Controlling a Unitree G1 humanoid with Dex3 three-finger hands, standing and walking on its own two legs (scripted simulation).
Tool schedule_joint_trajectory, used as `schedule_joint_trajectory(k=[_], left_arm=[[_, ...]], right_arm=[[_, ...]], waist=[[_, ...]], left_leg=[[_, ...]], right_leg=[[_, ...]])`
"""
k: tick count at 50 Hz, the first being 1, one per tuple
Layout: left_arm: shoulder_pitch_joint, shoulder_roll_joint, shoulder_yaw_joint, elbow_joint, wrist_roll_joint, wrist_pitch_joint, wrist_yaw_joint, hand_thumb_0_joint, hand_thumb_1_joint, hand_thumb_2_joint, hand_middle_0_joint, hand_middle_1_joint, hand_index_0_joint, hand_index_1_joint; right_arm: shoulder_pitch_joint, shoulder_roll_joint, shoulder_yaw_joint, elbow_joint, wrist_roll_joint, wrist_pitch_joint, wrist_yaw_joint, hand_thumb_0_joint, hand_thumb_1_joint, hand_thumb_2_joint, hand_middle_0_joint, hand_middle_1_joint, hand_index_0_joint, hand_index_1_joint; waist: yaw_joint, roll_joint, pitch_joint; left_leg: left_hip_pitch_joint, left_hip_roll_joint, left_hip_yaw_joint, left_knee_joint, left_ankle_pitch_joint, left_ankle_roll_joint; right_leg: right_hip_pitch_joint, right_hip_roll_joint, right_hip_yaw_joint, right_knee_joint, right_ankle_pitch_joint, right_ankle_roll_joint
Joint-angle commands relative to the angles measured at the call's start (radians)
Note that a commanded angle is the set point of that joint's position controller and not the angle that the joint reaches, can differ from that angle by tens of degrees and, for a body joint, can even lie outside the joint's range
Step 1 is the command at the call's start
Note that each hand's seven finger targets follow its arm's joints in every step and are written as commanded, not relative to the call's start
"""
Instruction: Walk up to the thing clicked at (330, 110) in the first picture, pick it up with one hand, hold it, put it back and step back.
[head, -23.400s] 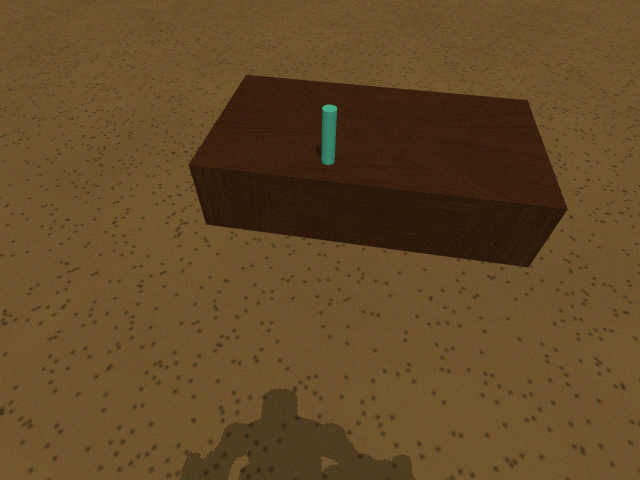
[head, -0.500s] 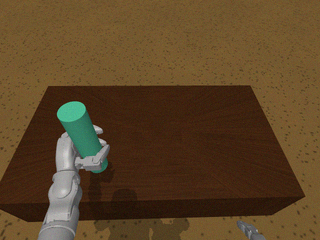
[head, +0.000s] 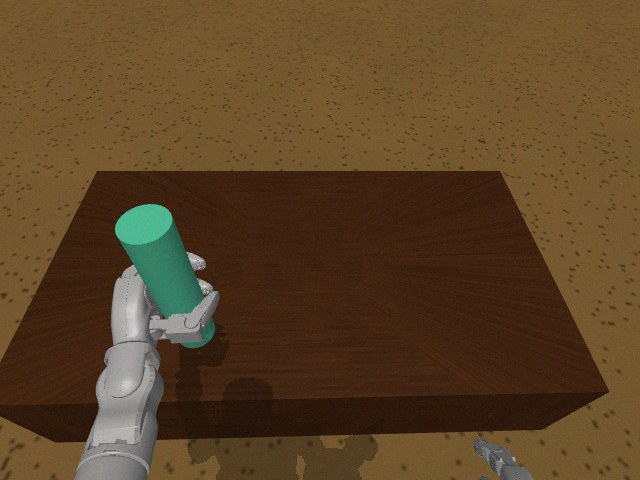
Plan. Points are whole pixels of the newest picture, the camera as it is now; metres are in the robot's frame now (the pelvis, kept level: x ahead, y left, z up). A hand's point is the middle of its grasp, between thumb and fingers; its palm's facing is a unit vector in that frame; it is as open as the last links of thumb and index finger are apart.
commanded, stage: crouch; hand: left
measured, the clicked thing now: (174, 287) +0.34 +0.18 +0.08
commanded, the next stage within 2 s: lower in 1.32 s
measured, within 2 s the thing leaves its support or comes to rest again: neither
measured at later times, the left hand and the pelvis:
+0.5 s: hand (200, 308) +0.39 +0.19 -0.06, palm faces +0.19 -0.98 -0.02, open 7.3 cm; pelvis -0.03 +0.00 -0.07, yaw +0 degrees
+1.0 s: hand (211, 310) +0.44 +0.20 -0.16, palm faces +0.19 -0.98 -0.02, open 7.3 cm; pelvis -0.04 +0.00 -0.16, yaw -1 degrees
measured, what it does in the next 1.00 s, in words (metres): lowers itself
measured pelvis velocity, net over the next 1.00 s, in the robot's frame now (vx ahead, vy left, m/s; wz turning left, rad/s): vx -0.04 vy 0.00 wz -0.02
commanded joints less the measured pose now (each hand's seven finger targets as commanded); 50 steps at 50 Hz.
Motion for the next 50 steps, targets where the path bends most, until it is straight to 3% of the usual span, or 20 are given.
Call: schedule_joint_trajectory(k=[1, 2, 5, 6, 7, 9, 14, 23, 27, 28, 30, 34, 38, 39, 42, 44, 45, 47, 49, 50], left_arm=[[-0.31, 0.111, 0.027, -0.236, -0.014, -0.074, -0.001, 0.0, 0.43, 1.294, -1.326, -1.448, -1.345, -1.441], [-0.304, 0.119, 0.041, -0.205, -0.009, -0.072, 0.001, 0.0, 0.471, 1.356, -1.324, -1.431, -1.328, -1.442], [-0.344, 0.103, 0.023, -0.237, -0.016, -0.078, 0.002, 0.0, 0.455, 1.281, -1.401, -1.441, -1.416, -1.435], [-0.299, 0.082, 0.032, -0.121, -0.02, -0.074, -0.001, 0.0, 0.459, 1.29, -1.411, -1.451, -1.426, -1.446], [-0.326, 0.093, 0.041, -0.161, -0.023, -0.085, 0.0, 0.0, 0.459, 1.294, -1.423, -1.463, -1.44, -1.456], [-0.314, 0.077, 0.051, -0.055, -0.019, -0.096, 0.0, 0.0, 0.451, 1.287, -1.427, -1.46, -1.443, -1.453], [-0.418, 0.112, 0.083, 0.037, 0.008, -0.177, 0.003, 0.0, 0.458, 1.305, -1.407, -1.458, -1.422, -1.454], [-0.747, 0.264, 0.161, 0.228, 0.029, -0.369, -0.011, 0.0, 0.366, 1.244, -1.318, -1.385, -1.328, -1.385], [-0.828, 0.3, 0.181, 0.33, 0.02, -0.365, -0.043, 0.0, 0.348, 1.234, -1.336, -1.376, -1.338, -1.382], [-0.89, 0.307, 0.173, 0.278, 0.023, -0.368, -0.05, 0.0, 0.33, 1.229, -1.35, -1.378, -1.351, -1.385], [-0.814, 0.306, 0.205, 0.411, 0.022, -0.345, -0.065, 0.0, 0.335, 1.234, -1.348, -1.378, -1.349, -1.385], [-0.809, 0.324, 0.251, 0.406, 0.023, -0.336, -0.072, 0.0, 0.349, 1.231, -1.37, -1.389, -1.372, -1.394], [-0.843, 0.32, 0.27, 0.398, 0.026, -0.34, -0.061, 0.0, 0.376, 1.219, -1.364, -1.381, -1.371, -1.382], [-0.866, 0.36, 0.297, 0.378, 0.025, -0.348, -0.052, 0.0, 0.393, 1.223, -1.366, -1.384, -1.372, -1.386], [-0.911, 0.395, 0.305, 0.353, 0.044, -0.363, -0.048, 0.0, 0.421, 1.209, -1.354, -1.373, -1.364, -1.37], [-0.924, 0.371, 0.276, 0.38, 0.056, -0.368, -0.056, 0.0, 0.447, 1.218, -1.343, -1.366, -1.351, -1.364], [-0.969, 0.418, 0.297, 0.333, 0.058, -0.377, -0.055, 0.0, 0.432, 1.215, -1.342, -1.364, -1.348, -1.364], [-0.952, 0.379, 0.27, 0.406, 0.061, -0.368, -0.061, 0.0, 0.447, 1.216, -1.343, -1.362, -1.348, -1.362], [-0.989, 0.431, 0.294, 0.375, 0.068, -0.368, -0.06, 0.0, 0.422, 1.234, -1.37, -1.384, -1.373, -1.388], [-0.984, 0.397, 0.272, 0.411, 0.066, -0.358, -0.066, 0.0, 0.42, 1.248, -1.368, -1.39, -1.372, -1.393]], right_arm=[[-0.028, -0.133, -0.052, -0.118, 0.002, -0.046, -0.012, 0.0, -0.903, -0.901, 0.2, 0.3, 0.2, 0.3], [-0.027, -0.137, -0.055, -0.116, 0.002, -0.046, -0.011, 0.0, -0.886, -0.906, 0.201, 0.301, 0.201, 0.301], [-0.033, -0.138, -0.055, -0.116, 0.0, -0.049, -0.007, 0.0, -0.882, -0.897, 0.201, 0.3, 0.201, 0.3], [-0.037, -0.132, -0.05, -0.115, -0.001, -0.051, -0.005, 0.0, -0.885, -0.897, 0.201, 0.3, 0.201, 0.3], [-0.037, -0.134, -0.055, -0.111, -0.001, -0.053, -0.003, 0.0, -0.88, -0.896, 0.201, 0.3, 0.201, 0.3], [-0.04, -0.134, -0.056, -0.104, -0.005, -0.057, 0.001, 0.0, -0.886, -0.897, 0.201, 0.3, 0.201, 0.3], [-0.012, -0.143, -0.071, -0.092, -0.021, -0.063, 0.014, 0.0, -0.883, -0.897, 0.201, 0.3, 0.201, 0.3], [0.052, -0.169, -0.065, -0.072, -0.055, -0.068, 0.037, 0.0, -0.892, -0.899, 0.2, 0.3, 0.201, 0.3], [0.086, -0.201, -0.064, -0.063, -0.059, -0.046, 0.037, 0.0, -0.901, -0.902, 0.2, 0.3, 0.2, 0.3], [0.093, -0.191, -0.056, -0.061, -0.061, -0.041, 0.04, 0.0, -0.903, -0.902, 0.2, 0.3, 0.2, 0.3], [0.109, -0.21, -0.062, -0.045, -0.062, -0.029, 0.043, 0.0, -0.912, -0.905, 0.2, 0.3, 0.2, 0.3], [0.114, -0.209, -0.059, -0.047, -0.061, -0.008, 0.053, 0.0, -0.917, -0.905, 0.2, 0.3, 0.2, 0.3], [0.12, -0.209, -0.062, -0.033, -0.06, -0.001, 0.057, 0.0, -0.915, -0.904, 0.2, 0.3, 0.201, 0.3], [0.116, -0.208, -0.061, -0.03, -0.057, -0.002, 0.057, 0.0, -0.915, -0.904, 0.2, 0.3, 0.2, 0.3], [0.128, -0.208, -0.061, -0.021, -0.062, 0.003, 0.057, 0.0, -0.912, -0.903, 0.2, 0.3, 0.201, 0.3], [0.12, -0.206, -0.054, -0.017, -0.067, 0.004, 0.06, 0.0, -0.913, -0.904, 0.2, 0.3, 0.201, 0.3], [0.12, -0.209, -0.056, -0.013, -0.067, 0.003, 0.059, 0.0, -0.915, -0.905, 0.2, 0.3, 0.201, 0.3], [0.115, -0.212, -0.051, -0.014, -0.07, 0.006, 0.058, 0.0, -0.92, -0.906, 0.2, 0.3, 0.2, 0.3], [0.119, -0.219, -0.051, -0.011, -0.074, 0.009, 0.06, 0.0, -0.925, -0.908, 0.2, 0.3, 0.2, 0.3], [0.119, -0.218, -0.047, -0.012, -0.074, 0.009, 0.061, 0.0, -0.921, -0.907, 0.2, 0.3, 0.2, 0.3]], waist=[[-0.015, -0.003, -0.259], [-0.013, -0.004, -0.25], [-0.015, 0.013, -0.248], [-0.021, -0.019, -0.191], [-0.016, -0.016, -0.198], [-0.027, -0.035, -0.169], [-0.043, -0.022, -0.229], [-0.074, 0.078, -0.551], [-0.077, 0.119, -0.657], [-0.069, 0.141, -0.68], [-0.071, 0.123, -0.675], [-0.064, 0.074, -0.692], [-0.098, 0.022, -0.682], [-0.096, 0.018, -0.674], [-0.11, 0.037, -0.717], [-0.119, 0.079, -0.712], [-0.108, 0.097, -0.728], [-0.118, 0.133, -0.722], [-0.104, 0.194, -0.761], [-0.113, 0.19, -0.751]], left_leg=[[0.056, -0.036, 0.028, -0.127, 0.233, 0.024], [0.047, -0.033, 0.026, -0.132, 0.218, 0.024], [0.041, -0.032, 0.022, -0.136, 0.187, 0.022], [0.001, -0.032, 0.022, -0.127, 0.163, 0.025], [-0.01, -0.032, 0.02, -0.127, 0.144, 0.025], [-0.056, -0.033, 0.02, -0.108, 0.105, 0.029], [-0.153, -0.034, 0.016, -0.01, 0.102, 0.027], [-0.388, -0.044, -0.004, 0.286, 0.06, 0.021], [-0.407, -0.041, -0.014, 0.362, 0.139, 0.019], [-0.424, -0.043, -0.011, 0.377, 0.152, 0.018], [-0.452, -0.04, -0.015, 0.4, 0.182, 0.019], [-0.545, -0.041, -0.016, 0.44, 0.181, 0.026], [-0.658, -0.045, -0.011, 0.498, 0.107, 0.04], [-0.685, -0.044, -0.009, 0.504, 0.075, 0.043], [-0.703, -0.041, -0.008, 0.544, 0.073, 0.046], [-0.69, -0.04, -0.014, 0.566, 0.097, 0.041], [-0.685, -0.038, -0.014, 0.57, 0.077, 0.04], [-0.662, -0.034, -0.025, 0.584, 0.093, 0.032], [-0.633, -0.033, -0.027, 0.584, 0.098, 0.024], [-0.641, -0.031, -0.03, 0.597, 0.106, 0.025]], right_leg=[[0.175, 0.029, -0.006, -0.1, 0.228, -0.022], [0.159, 0.032, -0.009, -0.099, 0.212, -0.025], [0.137, 0.034, -0.013, -0.096, 0.178, -0.029], [0.116, 0.033, -0.015, -0.097, 0.155, -0.025], [0.104, 0.033, -0.014, -0.091, 0.139, -0.027], [0.052, 0.031, -0.012, -0.078, 0.108, -0.026], [-0.039, 0.025, -0.002, 0.022, 0.108, -0.03], [-0.319, 0.019, 0.013, 0.313, 0.054, -0.041], [-0.4, 0.022, 0.01, 0.396, 0.101, -0.052], [-0.403, 0.022, 0.016, 0.411, 0.114, -0.054], [-0.433, 0.022, 0.006, 0.436, 0.131, -0.059], [-0.423, 0.024, 0.003, 0.482, 0.149, -0.059], [-0.444, 0.025, 0.008, 0.508, 0.112, -0.05], [-0.451, 0.023, 0.013, 0.511, 0.084, -0.048], [-0.477, 0.02, 0.021, 0.54, 0.083, -0.047], [-0.557, 0.022, 0.011, 0.574, 0.083, -0.056], [-0.57, 0.024, 0.014, 0.576, 0.06, -0.056], [-0.644, 0.023, 0.007, 0.601, 0.05, -0.063], [-0.666, 0.024, 0.005, 0.622, 0.037, -0.069], [-0.693, 0.023, 0.001, 0.63, 0.042, -0.07]])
